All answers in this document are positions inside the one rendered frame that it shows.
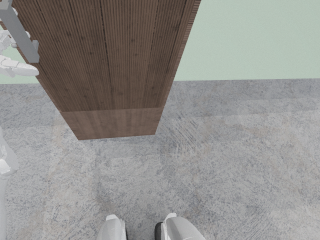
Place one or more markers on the left robot hand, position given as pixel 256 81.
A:
pixel 9 67

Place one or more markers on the left robot thigh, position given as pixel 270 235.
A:
pixel 112 229

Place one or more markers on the left robot upper arm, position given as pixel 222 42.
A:
pixel 9 165

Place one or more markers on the robot left shin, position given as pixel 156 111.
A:
pixel 112 216

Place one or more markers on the handle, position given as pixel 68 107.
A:
pixel 17 31

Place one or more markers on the cupboard door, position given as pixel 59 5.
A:
pixel 106 54

